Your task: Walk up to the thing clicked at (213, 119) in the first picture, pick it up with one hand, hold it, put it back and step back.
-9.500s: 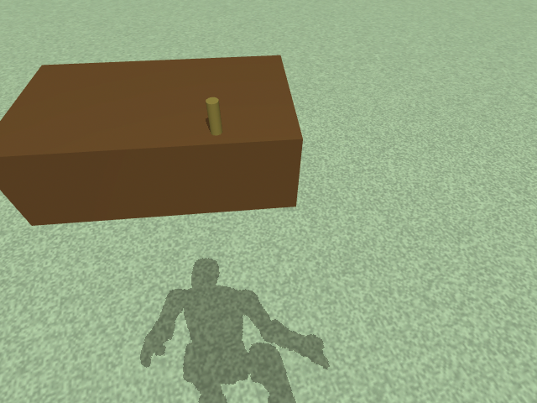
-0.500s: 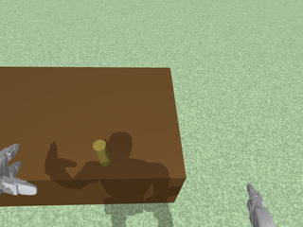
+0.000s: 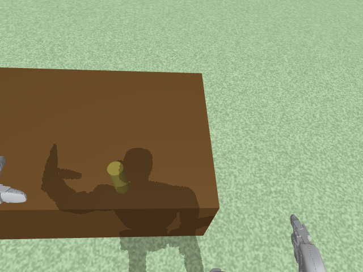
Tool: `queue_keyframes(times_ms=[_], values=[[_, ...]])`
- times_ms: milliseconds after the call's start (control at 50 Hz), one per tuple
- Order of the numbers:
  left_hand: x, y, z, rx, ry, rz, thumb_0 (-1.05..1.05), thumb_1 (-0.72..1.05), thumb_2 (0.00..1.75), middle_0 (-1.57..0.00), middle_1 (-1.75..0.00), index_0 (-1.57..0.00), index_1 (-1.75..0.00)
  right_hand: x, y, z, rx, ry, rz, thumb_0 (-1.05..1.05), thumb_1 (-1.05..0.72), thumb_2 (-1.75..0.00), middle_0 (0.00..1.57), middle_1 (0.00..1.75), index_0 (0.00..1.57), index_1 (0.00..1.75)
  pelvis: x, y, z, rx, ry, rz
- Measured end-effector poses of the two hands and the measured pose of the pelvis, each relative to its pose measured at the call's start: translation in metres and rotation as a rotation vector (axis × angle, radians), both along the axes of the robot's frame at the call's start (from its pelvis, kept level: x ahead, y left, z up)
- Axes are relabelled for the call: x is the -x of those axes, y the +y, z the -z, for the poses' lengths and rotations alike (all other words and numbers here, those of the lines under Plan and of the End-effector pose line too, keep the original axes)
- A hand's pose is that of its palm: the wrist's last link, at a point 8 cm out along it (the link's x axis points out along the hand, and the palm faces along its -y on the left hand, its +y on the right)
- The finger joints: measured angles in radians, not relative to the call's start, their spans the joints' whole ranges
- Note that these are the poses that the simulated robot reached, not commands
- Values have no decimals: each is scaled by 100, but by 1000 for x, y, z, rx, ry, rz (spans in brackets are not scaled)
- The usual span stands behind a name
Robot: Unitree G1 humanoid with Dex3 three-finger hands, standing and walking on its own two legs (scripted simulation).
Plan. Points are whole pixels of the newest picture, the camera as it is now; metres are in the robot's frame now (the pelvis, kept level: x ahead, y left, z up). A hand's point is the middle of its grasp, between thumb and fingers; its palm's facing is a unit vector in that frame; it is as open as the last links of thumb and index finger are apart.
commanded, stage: go down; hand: left
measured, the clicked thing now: (119, 178) +0.45 +0.19 -0.24
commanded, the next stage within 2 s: approach in 0.64 s
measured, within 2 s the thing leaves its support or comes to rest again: neither
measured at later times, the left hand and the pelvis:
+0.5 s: hand (1, 163) +0.35 +0.37 +0.04, palm faces +0.15 -0.98 -0.10, open 17.1 cm; pelvis +0.01 +0.01 +0.00, yaw +0 degrees
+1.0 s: hand (9, 159) +0.37 +0.36 +0.03, palm faces +0.15 -0.99 -0.01, open 17.2 cm; pelvis -0.01 +0.01 -0.02, yaw +0 degrees
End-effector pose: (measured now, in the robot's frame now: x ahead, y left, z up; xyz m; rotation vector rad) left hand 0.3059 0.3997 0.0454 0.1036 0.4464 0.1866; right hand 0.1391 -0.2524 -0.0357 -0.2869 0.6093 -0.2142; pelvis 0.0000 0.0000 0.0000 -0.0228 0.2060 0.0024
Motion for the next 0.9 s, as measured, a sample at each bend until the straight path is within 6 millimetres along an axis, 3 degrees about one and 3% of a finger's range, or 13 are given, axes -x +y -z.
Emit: queue_keyframes(times_ms=[240,780,900], values=[[-12,7,1,17,-30,7,-1,-44,8,-4,-1,-4,-2,-2,0,1,22,24,-5,-1,54,-5,6,5,6,5,-2,0,2,3,25,0],[-26,19,-24,35,-130,15,-1,-46,9,-4,-2,-4,-3,-2,5,-9,39,-15,-4,-1,53,-6,6,5,6,5,-2,7,2,12,25,4],[-28,22,-18,58,-165,6,-1,-45,7,-4,-2,-4,-4,2,2,-5,52,-4,-4,-1,55,-5,6,5,6,5,1,7,6,12,45,3]])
